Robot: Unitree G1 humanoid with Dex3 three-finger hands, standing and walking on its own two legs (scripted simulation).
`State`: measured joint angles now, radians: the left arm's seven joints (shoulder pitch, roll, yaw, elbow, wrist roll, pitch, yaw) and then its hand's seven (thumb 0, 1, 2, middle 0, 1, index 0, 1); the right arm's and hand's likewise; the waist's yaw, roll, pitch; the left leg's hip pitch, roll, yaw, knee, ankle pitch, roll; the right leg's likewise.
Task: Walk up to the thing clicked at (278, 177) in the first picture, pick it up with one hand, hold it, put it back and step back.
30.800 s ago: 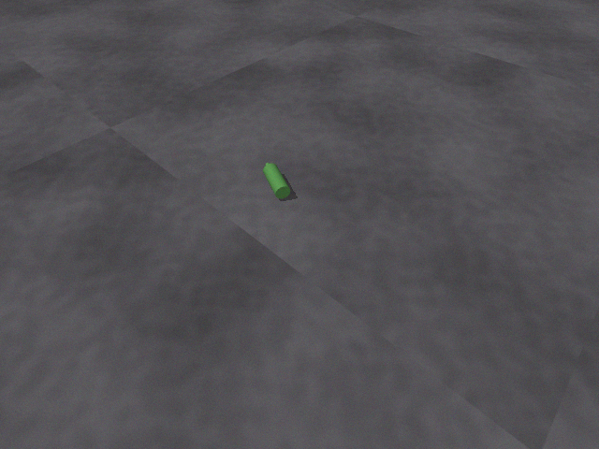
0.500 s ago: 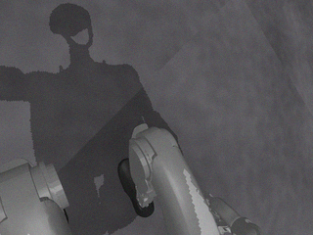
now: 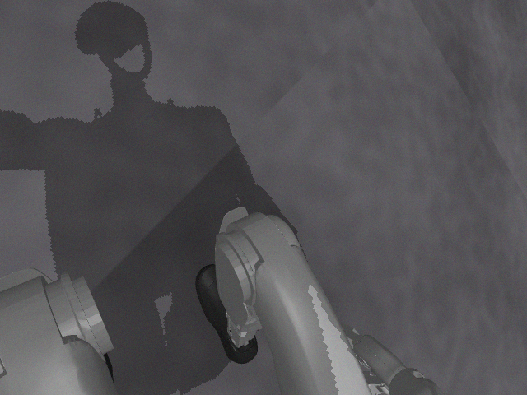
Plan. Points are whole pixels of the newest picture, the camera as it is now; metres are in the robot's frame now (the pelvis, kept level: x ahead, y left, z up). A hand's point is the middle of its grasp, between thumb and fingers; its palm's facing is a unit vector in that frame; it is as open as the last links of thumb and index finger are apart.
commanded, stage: close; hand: left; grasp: from above
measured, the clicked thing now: out of the picture +0.45 +0.38 -0.27
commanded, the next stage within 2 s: settle in 0.68 s
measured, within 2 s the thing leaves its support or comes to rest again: leaves its support in 1.04 s
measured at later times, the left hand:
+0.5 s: hand out of the picture +0.44 +0.36 -0.24, palm faces -0.44 -0.14 -0.89, open 10.4 cm
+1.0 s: hand out of the picture +0.44 +0.36 -0.24, palm faces -0.44 -0.14 -0.89, open 10.3 cm
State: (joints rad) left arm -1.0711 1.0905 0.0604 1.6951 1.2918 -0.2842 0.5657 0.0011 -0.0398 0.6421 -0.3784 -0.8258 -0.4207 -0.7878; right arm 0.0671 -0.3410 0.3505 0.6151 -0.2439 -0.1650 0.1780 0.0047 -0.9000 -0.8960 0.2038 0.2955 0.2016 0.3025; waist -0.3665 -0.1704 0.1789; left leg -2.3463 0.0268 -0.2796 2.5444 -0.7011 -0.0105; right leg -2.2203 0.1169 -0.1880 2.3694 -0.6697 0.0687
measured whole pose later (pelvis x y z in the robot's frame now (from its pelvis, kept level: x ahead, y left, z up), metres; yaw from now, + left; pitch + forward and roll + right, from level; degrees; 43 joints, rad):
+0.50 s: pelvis +0.00 +0.00 +0.00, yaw +0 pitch +27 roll -15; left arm -1.06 1.07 0.06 1.67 1.29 -0.28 0.55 0.01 0.05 0.43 -0.55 -0.63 -0.59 -0.58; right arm 0.06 -0.34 0.35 0.61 -0.24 -0.17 0.18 0.00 -0.90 -0.90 0.20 0.30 0.20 0.30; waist -0.36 -0.17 0.17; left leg -2.35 0.02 -0.28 2.54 -0.70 -0.01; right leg -2.22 0.11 -0.19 2.37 -0.67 0.06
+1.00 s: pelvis +0.00 +0.00 +0.00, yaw +0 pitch +28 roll -15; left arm -1.04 1.07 0.08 1.62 1.28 -0.26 0.51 0.01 0.03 0.33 -0.68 -0.48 -0.72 -0.44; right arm 0.08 -0.34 0.34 0.60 -0.24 -0.16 0.18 0.00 -0.91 -0.90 0.20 0.30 0.20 0.30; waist -0.35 -0.16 0.16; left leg -2.35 0.02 -0.28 2.54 -0.70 -0.01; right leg -2.22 0.11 -0.19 2.36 -0.67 0.06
